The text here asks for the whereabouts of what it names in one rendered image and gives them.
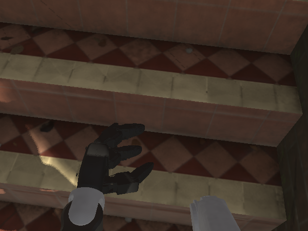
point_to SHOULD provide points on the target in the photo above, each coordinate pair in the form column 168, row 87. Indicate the right robot thigh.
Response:
column 211, row 213

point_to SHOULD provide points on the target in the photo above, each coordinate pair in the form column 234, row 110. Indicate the robot left hand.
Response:
column 103, row 154

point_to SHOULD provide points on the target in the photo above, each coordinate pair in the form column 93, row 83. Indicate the robot left forearm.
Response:
column 84, row 210

